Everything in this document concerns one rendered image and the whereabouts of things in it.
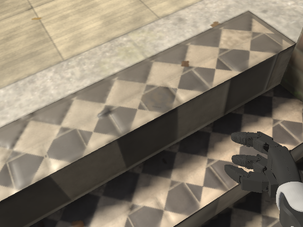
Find stairs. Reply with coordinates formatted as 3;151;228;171
0;44;303;227

